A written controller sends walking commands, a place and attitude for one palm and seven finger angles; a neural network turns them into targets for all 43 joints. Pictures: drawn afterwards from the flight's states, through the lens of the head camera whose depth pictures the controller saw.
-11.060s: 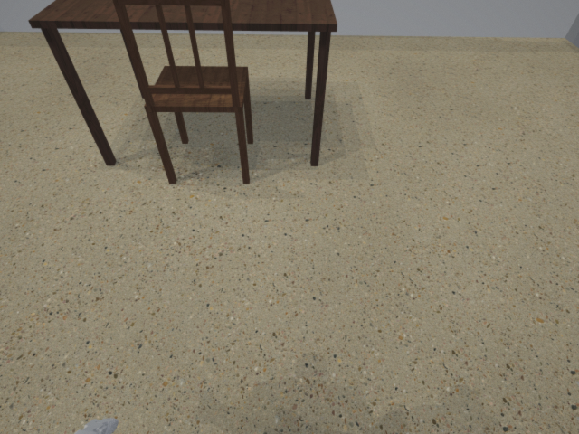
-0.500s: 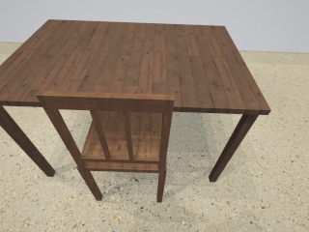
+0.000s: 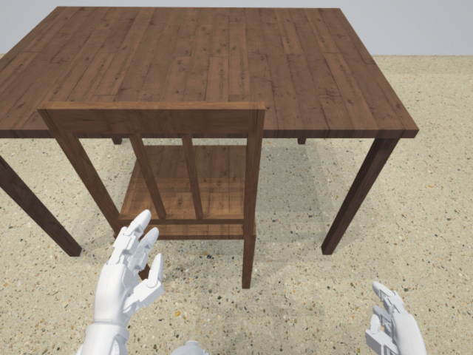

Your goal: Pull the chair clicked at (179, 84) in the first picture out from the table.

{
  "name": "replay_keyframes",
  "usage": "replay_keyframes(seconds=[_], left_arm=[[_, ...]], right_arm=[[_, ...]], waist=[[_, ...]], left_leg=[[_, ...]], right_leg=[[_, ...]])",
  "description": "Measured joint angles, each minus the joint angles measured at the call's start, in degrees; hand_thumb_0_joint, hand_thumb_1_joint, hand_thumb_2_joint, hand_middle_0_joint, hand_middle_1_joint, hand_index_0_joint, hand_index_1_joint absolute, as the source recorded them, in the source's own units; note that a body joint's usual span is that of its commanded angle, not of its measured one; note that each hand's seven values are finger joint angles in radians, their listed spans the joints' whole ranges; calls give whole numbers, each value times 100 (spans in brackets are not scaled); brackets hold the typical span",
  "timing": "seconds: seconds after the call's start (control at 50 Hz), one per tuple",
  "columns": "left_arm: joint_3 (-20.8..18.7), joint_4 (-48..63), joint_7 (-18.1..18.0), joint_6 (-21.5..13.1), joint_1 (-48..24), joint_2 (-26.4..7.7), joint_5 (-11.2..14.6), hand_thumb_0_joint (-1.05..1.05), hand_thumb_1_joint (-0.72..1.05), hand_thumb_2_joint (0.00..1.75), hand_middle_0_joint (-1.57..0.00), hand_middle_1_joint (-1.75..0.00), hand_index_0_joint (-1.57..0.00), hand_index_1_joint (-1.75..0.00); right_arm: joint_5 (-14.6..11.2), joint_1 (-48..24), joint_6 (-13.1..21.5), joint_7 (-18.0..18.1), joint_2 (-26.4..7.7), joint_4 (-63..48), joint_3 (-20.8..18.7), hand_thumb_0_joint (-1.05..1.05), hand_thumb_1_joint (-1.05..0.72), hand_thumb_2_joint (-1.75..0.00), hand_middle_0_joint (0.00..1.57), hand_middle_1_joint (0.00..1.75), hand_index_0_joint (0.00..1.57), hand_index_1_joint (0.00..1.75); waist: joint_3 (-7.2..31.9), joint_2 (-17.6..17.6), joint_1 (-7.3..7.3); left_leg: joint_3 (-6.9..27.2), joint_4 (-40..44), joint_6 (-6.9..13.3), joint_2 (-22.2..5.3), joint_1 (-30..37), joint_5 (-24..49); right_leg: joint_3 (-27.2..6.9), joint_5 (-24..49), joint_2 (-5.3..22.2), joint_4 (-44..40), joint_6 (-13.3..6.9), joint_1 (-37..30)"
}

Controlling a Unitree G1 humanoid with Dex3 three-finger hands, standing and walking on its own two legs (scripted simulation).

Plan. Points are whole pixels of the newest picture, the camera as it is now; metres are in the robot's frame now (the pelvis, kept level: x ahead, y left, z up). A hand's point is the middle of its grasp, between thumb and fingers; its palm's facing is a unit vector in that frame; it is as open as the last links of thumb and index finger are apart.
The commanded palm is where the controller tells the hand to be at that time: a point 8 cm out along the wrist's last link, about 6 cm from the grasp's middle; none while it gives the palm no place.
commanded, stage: raise the hand toward the chair's back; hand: left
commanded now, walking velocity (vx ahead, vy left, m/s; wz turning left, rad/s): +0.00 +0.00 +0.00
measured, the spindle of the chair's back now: (150, 180) +0.49 +0.22 -0.03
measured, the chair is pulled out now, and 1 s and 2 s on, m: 0.00 0.00 0.00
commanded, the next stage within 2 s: aim the fingers beside a spindle in 1.80 s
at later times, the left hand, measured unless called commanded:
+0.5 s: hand (141, 307) +0.21 +0.16 +0.00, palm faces +0.00 -1.00 -0.02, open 12.5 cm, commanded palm +0.17 +0.22 +0.00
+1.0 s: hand (114, 294) +0.22 +0.20 +0.01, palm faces +0.04 -1.00 -0.05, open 16.4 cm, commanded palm +0.20 +0.26 +0.02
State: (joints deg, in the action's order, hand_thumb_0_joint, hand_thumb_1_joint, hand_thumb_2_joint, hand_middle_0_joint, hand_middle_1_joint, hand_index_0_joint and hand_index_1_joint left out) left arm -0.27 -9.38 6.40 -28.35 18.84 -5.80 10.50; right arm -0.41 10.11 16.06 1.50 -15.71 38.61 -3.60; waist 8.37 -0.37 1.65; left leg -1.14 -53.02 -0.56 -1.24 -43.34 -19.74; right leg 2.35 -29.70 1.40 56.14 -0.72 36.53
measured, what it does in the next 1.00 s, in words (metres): stands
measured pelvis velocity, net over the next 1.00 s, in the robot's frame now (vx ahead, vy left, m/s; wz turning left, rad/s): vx -0.01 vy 0.02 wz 0.00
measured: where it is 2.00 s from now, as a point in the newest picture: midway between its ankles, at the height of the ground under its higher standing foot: outside the picture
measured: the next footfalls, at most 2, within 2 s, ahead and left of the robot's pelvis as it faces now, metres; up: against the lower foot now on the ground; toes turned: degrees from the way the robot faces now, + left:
none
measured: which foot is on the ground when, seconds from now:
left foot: down 0.00-1.00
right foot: down 0.00-1.00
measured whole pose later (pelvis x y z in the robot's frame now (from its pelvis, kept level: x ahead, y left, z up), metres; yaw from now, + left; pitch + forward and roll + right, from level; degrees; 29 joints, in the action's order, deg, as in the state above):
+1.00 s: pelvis -0.01 +0.02 -0.03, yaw +0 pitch +14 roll -4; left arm -7.4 0.1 9.0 -23.8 21.5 -13.1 12.9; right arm -1.0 10.9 8.8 3.2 -12.7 30.1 0.7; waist 7.9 -1.8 1.0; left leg 2.0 -65.8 0.6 -2.2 -55.8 -24.4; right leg 4.9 -32.8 0.1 64.2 0.1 45.7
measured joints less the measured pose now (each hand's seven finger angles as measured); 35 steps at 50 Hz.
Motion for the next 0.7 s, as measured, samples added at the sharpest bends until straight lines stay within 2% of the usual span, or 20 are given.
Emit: replay_keyframes(seconds=[0.02, 0.06, 0.1, 0.16, 0.2, 0.24, 0.28, 0.32, 0.4, 0.44, 0.48, 0.52, 0.58, 0.64, 0.7], left_arm=[[-5, 20, 215, -236, -10, 70, -21, 2, 76, 82, -17, -27, -17, -27], [-9, 91, 432, -376, 97, 132, -107, 2, 71, 81, -17, -27, -18, -27], [6, 237, 399, -160, 336, 83, -156, 1, 65, 79, -17, -26, -18, -26], [-68, 607, 133, 139, 832, -108, -186, 1, 58, 76, -17, -25, -17, -25], [-168, 896, -5, 107, 1077, -276, -145, 1, 52, 74, -16, -24, -17, -24], [-266, 1125, -16, -78, 1137, -407, -45, 1, 48, 72, -16, -24, -16, -24], [-331, 1264, 100, -237, 996, -479, 67, 1, 43, 70, -15, -23, -15, -23], [-344, 1309, 306, -226, 741, -503, 162, 1, 38, 68, -14, -22, -15, -22], [-308, 1222, 592, 351, 340, -509, 217, 1, 29, 64, -13, -21, -14, -21], [-316, 1199, 553, 672, 314, -502, 220, 1, 24, 62, -13, -20, -13, -20], [-373, 1207, 407, 833, 387, -498, 199, 1, 19, 60, -13, -19, -13, -19], [-448, 1242, 222, 803, 508, -483, 195, 1, 15, 58, -12, -18, -13, -19], [-548, 1250, 31, 535, 632, -486, 174, 0, 8, 55, -12, -17, -12, -17], [-585, 1183, 21, 287, 646, -519, 179, 0, 1, 52, -11, -16, -11, -16], [-559, 1081, 100, 229, 581, -574, 185, 0, -6, 49, -10, -15, -10, -15]], right_arm=[[5, -99, -78, -54, 27, -186, -33, 1, -91, -90, 20, 30, 19, 30], [-10, -253, -297, -108, 85, -554, -78, 1, -91, -90, 20, 30, 19, 30], [-41, -345, -536, -104, 132, -897, -72, 1, -91, -90, 20, 30, 19, 30], [-22, -401, -730, -46, 243, -1210, 13, 1, -91, -90, 20, 30, 19, 30], [17, -383, -758, 4, 324, -1265, 106, 1, -90, -90, 20, 30, 19, 30], [44, -359, -719, 47, 379, -1200, 225, 1, -90, -90, 20, 30, 19, 30], [47, -339, -660, 79, 417, -1058, 356, 1, -90, -90, 20, 30, 20, 30], [28, -291, -629, 104, 457, -905, 466, 1, -90, -90, 20, 30, 20, 30], [-52, -92, -720, 151, 556, -685, 557, 1, -90, -90, 21, 30, 20, 30], [-74, 46, -788, 179, 591, -628, 541, 1, -90, -90, 21, 30, 20, 30], [-74, 189, -826, 206, 599, -580, 488, 1, -90, -90, 21, 30, 20, 30], [-67, 318, -827, 217, 568, -549, 417, 1, -90, -90, 21, 30, 20, 30], [-46, 442, -789, 221, 451, -509, 324, 1, -90, -90, 21, 30, 20, 30], [-48, 471, -746, 219, 297, -501, 255, 1, -90, -90, 21, 30, 20, 30], [-68, 420, -717, 234, 171, -540, 214, 1, -90, -90, 20, 30, 20, 30]], waist=[[49, 89, -27], [83, 215, -79], [48, 255, -146], [-1, 215, -260], [-1, 141, -330], [-6, 32, -381], [-25, -72, -413], [-36, -157, -420], [-65, -254, -320], [-76, -261, -230], [-61, -250, -150], [-44, -233, -82], [-10, -205, -19], [4, -186, 10], [-20, -172, 21]], left_leg=[[-17, -253, -9, -22, -240, -18], [-10, -757, -31, -59, -630, -266], [55, -1123, -53, -75, -894, -439], [192, -1482, -76, -112, -1179, -572], [312, -1647, -98, -131, -1359, -615], [438, -1782, -108, -136, -1536, -632], [532, -1887, -109, -136, -1699, -630], [581, -1955, -105, -140, -1833, -617], [540, -1909, -84, -156, -1866, -577], [466, -1795, -64, -167, -1767, -549], [384, -1660, -38, -181, -1649, -522], [316, -1537, -13, -186, -1538, -498], [259, -1435, 13, -178, -1462, -476], [247, -1433, 37, -159, -1476, -477], [251, -1463, 62, -140, -1499, -489]], right_leg=[[-29, 11, -14, 245, -19, 248], [-38, -239, -39, 782, -49, 642], [15, -483, -55, 1129, -70, 860], [137, -603, -104, 1397, -112, 1058], [248, -643, -140, 1483, -137, 1162], [366, -656, -166, 1538, -154, 1259], [453, -651, -183, 1586, -163, 1365], [497, -634, -197, 1620, -161, 1470], [453, -569, -205, 1567, -129, 1522], [382, -520, -204, 1469, -101, 1462], [304, -464, -207, 1348, -76, 1386], [241, -417, -202, 1236, -53, 1306], [189, -380, -188, 1139, -23, 1251], [180, -379, -168, 1128, 2, 1256], [185, -389, -151, 1139, 24, 1261]])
